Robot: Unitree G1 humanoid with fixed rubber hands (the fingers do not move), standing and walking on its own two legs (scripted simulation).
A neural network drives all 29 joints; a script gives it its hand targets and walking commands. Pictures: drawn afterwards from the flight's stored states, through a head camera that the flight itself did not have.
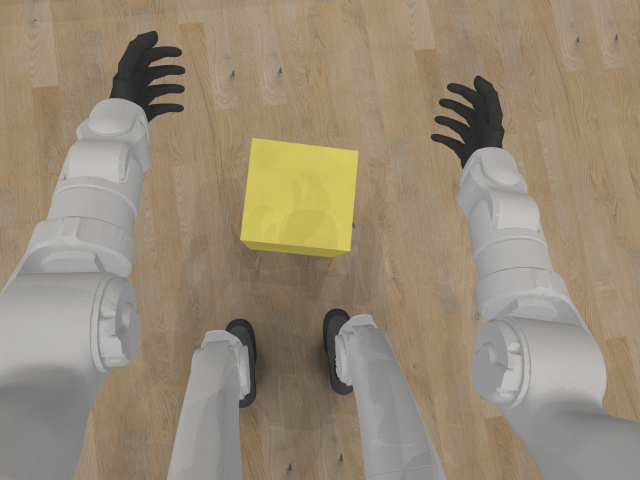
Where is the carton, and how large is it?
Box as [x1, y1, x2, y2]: [240, 138, 358, 257]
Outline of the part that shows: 252,138 240,239 250,249 330,257 348,251 350,246 358,151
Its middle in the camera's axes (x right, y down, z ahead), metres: -0.04 -0.07 +0.87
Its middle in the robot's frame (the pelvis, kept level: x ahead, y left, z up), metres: +0.49 -0.05 -0.52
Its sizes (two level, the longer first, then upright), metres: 0.210 0.200 0.250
